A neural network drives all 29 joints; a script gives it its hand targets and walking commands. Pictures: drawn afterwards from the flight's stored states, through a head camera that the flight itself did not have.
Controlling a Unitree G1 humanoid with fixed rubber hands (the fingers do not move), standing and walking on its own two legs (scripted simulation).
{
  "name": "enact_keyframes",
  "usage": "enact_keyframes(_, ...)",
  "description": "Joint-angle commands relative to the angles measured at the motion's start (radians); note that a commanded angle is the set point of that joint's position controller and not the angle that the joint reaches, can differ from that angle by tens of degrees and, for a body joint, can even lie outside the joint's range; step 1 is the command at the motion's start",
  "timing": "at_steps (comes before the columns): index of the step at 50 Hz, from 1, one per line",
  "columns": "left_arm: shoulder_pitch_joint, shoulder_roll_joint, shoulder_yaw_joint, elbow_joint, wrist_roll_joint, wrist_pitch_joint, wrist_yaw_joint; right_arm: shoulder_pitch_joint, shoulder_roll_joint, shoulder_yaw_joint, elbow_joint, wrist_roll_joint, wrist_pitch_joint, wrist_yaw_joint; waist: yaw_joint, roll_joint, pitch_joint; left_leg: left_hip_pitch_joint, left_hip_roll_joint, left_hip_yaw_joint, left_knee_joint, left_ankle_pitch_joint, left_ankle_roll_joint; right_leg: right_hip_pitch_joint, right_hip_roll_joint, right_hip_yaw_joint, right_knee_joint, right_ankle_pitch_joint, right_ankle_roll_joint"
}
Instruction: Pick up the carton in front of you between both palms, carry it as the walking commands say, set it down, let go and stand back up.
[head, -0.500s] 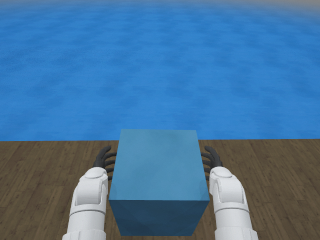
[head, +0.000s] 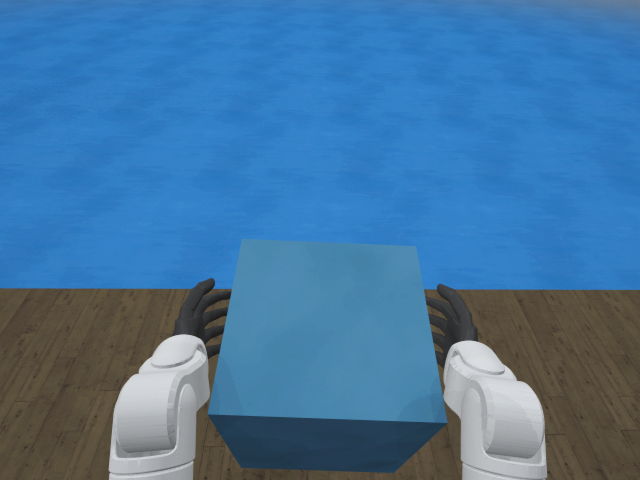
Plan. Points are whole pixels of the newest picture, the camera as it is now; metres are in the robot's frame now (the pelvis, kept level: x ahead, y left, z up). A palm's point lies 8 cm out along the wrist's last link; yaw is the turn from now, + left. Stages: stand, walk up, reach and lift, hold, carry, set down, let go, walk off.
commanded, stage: carry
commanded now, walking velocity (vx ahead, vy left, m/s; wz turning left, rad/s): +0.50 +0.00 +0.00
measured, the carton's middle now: (323, 363) +0.28 -0.01 +0.03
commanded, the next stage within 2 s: none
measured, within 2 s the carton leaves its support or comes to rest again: neither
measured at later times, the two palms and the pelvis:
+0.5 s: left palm (224, 203) +0.52 +0.14 +0.10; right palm (413, 209) +0.50 -0.16 +0.11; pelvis +0.28 +0.01 +0.01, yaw -2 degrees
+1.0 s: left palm (255, 122) +0.81 +0.12 +0.10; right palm (393, 126) +0.81 -0.18 +0.10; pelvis +0.55 -0.03 +0.00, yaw +0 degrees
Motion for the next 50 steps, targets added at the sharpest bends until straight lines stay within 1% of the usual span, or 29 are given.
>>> enact_keyframes(1,-0.312,-0.855,-0.595,-0.194,-0.267,0.039,-0.083,-0.435,0.838,0.708,-0.181,0.345,0.048,0.115,0.049,-0.155,-0.083,-0.568,-0.002,0.040,0.100,-0.179,0.012,0.575,-0.369,0.479,-0.179,0.588,-0.233)
enact_keyframes(2,-0.316,-0.864,-0.606,-0.241,-0.280,0.047,-0.078,-0.399,0.853,0.703,-0.194,0.348,0.054,0.110,0.044,-0.122,-0.081,-0.526,0.009,0.047,0.001,-0.127,0.018,0.547,-0.345,0.413,-0.185,0.522,-0.195)
enact_keyframes(4,-0.336,-0.853,-0.632,-0.311,-0.307,0.057,-0.073,-0.352,0.855,0.687,-0.218,0.341,0.057,0.094,0.033,-0.172,-0.100,-0.314,-0.027,0.109,-0.174,0.083,0.014,0.414,-0.279,0.249,-0.203,0.467,-0.123)
enact_keyframes(5,-0.330,-0.835,-0.640,-0.328,-0.318,0.062,-0.071,-0.329,0.841,0.678,-0.228,0.331,0.059,0.083,0.023,-0.178,-0.103,-0.157,-0.054,0.143,-0.253,0.156,0.017,0.305,-0.249,0.165,-0.191,0.419,-0.096)
enact_keyframes(7,-0.304,-0.779,-0.652,-0.360,-0.336,0.073,-0.063,-0.268,0.796,0.648,-0.233,0.306,0.063,0.060,-0.006,-0.106,-0.178,0.321,-0.102,0.228,-0.351,0.306,0.030,0.035,-0.167,0.001,-0.008,0.385,-0.038)
enact_keyframes(8,-0.305,-0.737,-0.647,-0.371,-0.340,0.082,-0.058,-0.233,0.760,0.627,-0.230,0.290,0.068,0.046,-0.023,-0.004,-0.219,0.526,0.004,0.082,-0.375,0.215,0.052,-0.136,-0.123,-0.058,0.179,0.258,-0.004)
enact_keyframes(9,-0.335,-0.698,-0.641,-0.397,-0.350,0.097,-0.056,-0.224,0.721,0.606,-0.220,0.268,0.071,0.030,-0.031,0.272,-0.195,0.557,0.293,-0.452,-0.570,0.085,0.138,-0.342,-0.005,-0.090,0.471,0.007,0.044)
enact_keyframes(10,-0.351,-0.677,-0.658,-0.389,-0.373,0.107,-0.055,-0.239,0.703,0.600,-0.229,0.266,0.079,0.020,-0.029,0.242,-0.146,0.574,0.386,-0.612,-0.589,0.200,0.250,-0.485,-0.003,0.042,0.626,-0.162,0.018)
enact_keyframes(11,-0.330,-0.679,-0.649,-0.362,-0.374,0.112,-0.055,-0.262,0.703,0.608,-0.257,0.271,0.087,0.017,-0.023,0.125,-0.112,0.539,0.389,-0.550,-0.556,0.291,0.266,-0.543,-0.070,0.102,0.707,-0.150,-0.009)
enact_keyframes(12,-0.316,-0.692,-0.635,-0.340,-0.368,0.114,-0.057,-0.282,0.713,0.618,-0.267,0.282,0.092,0.017,-0.022,0.054,-0.108,0.502,0.365,-0.469,-0.539,0.377,0.261,-0.556,-0.100,0.111,0.726,-0.111,-0.018)
enact_keyframes(13,-0.294,-0.711,-0.623,-0.315,-0.357,0.113,-0.058,-0.305,0.724,0.635,-0.274,0.295,0.094,0.021,-0.017,-0.005,-0.104,0.464,0.337,-0.385,-0.562,0.372,0.227,-0.544,-0.121,0.118,0.679,-0.050,-0.021)
enact_keyframes(14,-0.274,-0.725,-0.613,-0.298,-0.342,0.110,-0.057,-0.321,0.739,0.656,-0.280,0.313,0.094,0.027,-0.012,-0.006,-0.093,0.425,0.300,-0.290,-0.585,0.396,0.186,-0.508,-0.127,0.110,0.588,0.001,-0.016)
enact_keyframes(16,-0.233,-0.741,-0.595,-0.266,-0.302,0.100,-0.053,-0.324,0.752,0.687,-0.283,0.339,0.093,0.044,-0.013,0.043,-0.077,0.404,0.251,-0.172,-0.604,0.469,0.147,-0.463,-0.089,0.054,0.463,0.069,-0.007)
enact_keyframes(20,-0.179,-0.750,-0.587,-0.250,-0.243,0.085,-0.046,-0.295,0.743,0.710,-0.269,0.360,0.089,0.080,-0.012,0.087,-0.023,0.417,0.200,-0.041,-0.608,0.594,0.129,-0.453,-0.049,-0.013,0.224,0.194,0.006)
enact_keyframes(25,-0.200,-0.733,-0.619,-0.297,-0.247,0.085,-0.049,-0.248,0.716,0.691,-0.247,0.335,0.086,0.091,-0.015,0.162,0.059,0.351,0.169,0.073,-0.596,0.725,0.104,-0.280,-0.008,-0.108,0.034,0.327,-0.021)
enact_keyframes(28,-0.186,-0.734,-0.636,-0.305,-0.269,0.081,-0.058,-0.235,0.709,0.687,-0.261,0.317,0.084,0.088,0.013,0.157,-0.037,0.331,0.133,0.185,-0.319,0.969,0.058,0.023,0.075,-0.186,-0.019,0.295,-0.039)
enact_keyframes(29,-0.180,-0.731,-0.633,-0.308,-0.271,0.079,-0.062,-0.228,0.702,0.688,-0.267,0.310,0.083,0.087,0.028,0.108,-0.102,0.237,0.102,0.199,-0.133,0.861,0.033,0.213,0.061,-0.166,-0.036,0.226,-0.038)
enact_keyframes(30,-0.171,-0.727,-0.629,-0.304,-0.267,0.080,-0.065,-0.240,0.690,0.691,-0.274,0.303,0.083,0.086,0.047,-0.018,-0.161,0.080,0.069,0.174,0.109,0.611,0.013,0.356,-0.128,0.123,-0.099,0.005,-0.072)
enact_keyframes(31,-0.189,-0.728,-0.631,-0.295,-0.280,0.076,-0.071,-0.227,0.705,0.702,-0.297,0.299,0.085,0.087,0.032,-0.292,-0.215,-0.206,-0.070,0.109,0.403,0.118,-0.028,0.516,-0.393,0.623,-0.251,-0.090,-0.226)
enact_keyframes(32,-0.165,-0.760,-0.642,-0.295,-0.301,0.073,-0.081,-0.230,0.718,0.706,-0.282,0.306,0.082,0.091,0.029,-0.259,-0.184,-0.271,-0.051,-0.019,0.531,0.016,-0.005,0.460,-0.413,0.670,-0.321,0.116,-0.245)
enact_keyframes(33,-0.187,-0.796,-0.662,-0.311,-0.314,0.064,-0.093,-0.229,0.764,0.713,-0.276,0.303,0.072,0.097,0.027,-0.205,-0.175,-0.289,-0.011,-0.045,0.576,0.031,0.022,0.415,-0.383,0.528,-0.266,0.342,-0.233)
enact_keyframes(34,-0.208,-0.831,-0.672,-0.315,-0.323,0.054,-0.105,-0.230,0.804,0.714,-0.267,0.302,0.059,0.105,0.024,-0.106,-0.184,-0.273,0.021,-0.053,0.546,0.058,0.035,0.363,-0.355,0.410,-0.231,0.491,-0.207)
enact_keyframes(35,-0.226,-0.860,-0.683,-0.313,-0.326,0.043,-0.115,-0.228,0.837,0.716,-0.251,0.295,0.047,0.110,0.021,-0.049,-0.166,-0.247,0.047,-0.050,0.485,0.093,0.038,0.290,-0.334,0.317,-0.223,0.606,-0.187)
enact_keyframes(38,-0.228,-0.872,-0.702,-0.300,-0.330,0.017,-0.132,-0.201,0.872,0.718,-0.218,0.265,0.012,0.110,0.013,-0.086,-0.169,-0.154,0.036,0.004,0.244,0.127,0.030,0.204,-0.277,0.135,-0.231,0.642,-0.133)
enact_keyframes(42,-0.226,-0.796,-0.679,-0.271,-0.315,0.003,-0.132,-0.214,0.831,0.717,-0.205,0.242,-0.003,0.088,0.015,-0.153,-0.134,-0.090,-0.025,0.090,-0.045,0.186,0.019,0.158,-0.215,-0.013,-0.154,0.776,-0.128)
enact_keyframes(45,-0.255,-0.715,-0.632,-0.237,-0.294,0.002,-0.106,-0.302,0.754,0.709,-0.205,0.256,0.004,0.066,0.027,-0.190,-0.116,-0.056,-0.028,0.115,-0.127,0.315,0.022,0.129,-0.212,-0.037,-0.113,0.737,-0.120)
enact_keyframes(48,-0.385,-0.630,-0.570,-0.184,-0.264,0.008,-0.061,-0.425,0.657,0.661,-0.147,0.264,0.010,0.037,0.010,-0.135,-0.077,0.075,-0.020,0.131,-0.299,0.504,0.032,0.042,-0.180,-0.058,-0.016,0.583,-0.082)
enact_keyframes(49,-0.426,-0.594,-0.543,-0.152,-0.250,0.011,-0.042,-0.466,0.619,0.633,-0.117,0.261,0.012,0.024,0.011,-0.106,-0.072,0.129,0.008,0.114,-0.335,0.574,0.035,0.015,-0.163,-0.053,0.024,0.505,-0.060)
enact_keyframes(50,-0.455,-0.554,-0.509,-0.106,-0.231,0.014,-0.021,-0.504,0.569,0.598,-0.077,0.255,0.015,0.009,0.017,-0.054,-0.089,0.204,0.092,0.033,-0.302,0.794,0.051,-0.036,-0.143,-0.047,0.068,0.368,-0.037)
